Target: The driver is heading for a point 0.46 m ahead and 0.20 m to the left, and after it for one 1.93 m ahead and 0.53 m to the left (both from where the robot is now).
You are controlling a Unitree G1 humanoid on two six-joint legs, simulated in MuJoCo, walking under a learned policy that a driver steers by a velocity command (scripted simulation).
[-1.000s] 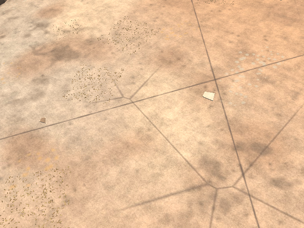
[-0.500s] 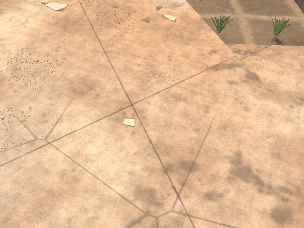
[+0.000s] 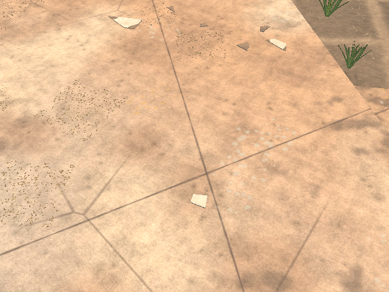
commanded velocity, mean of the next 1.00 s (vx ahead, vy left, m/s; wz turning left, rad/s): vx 0.32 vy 0.00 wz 0.49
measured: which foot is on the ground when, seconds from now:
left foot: up 0.00-0.24, down 0.26-0.70, up 0.72-1.00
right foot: down 0.00-0.24, up 0.26-0.68, down 0.70-1.00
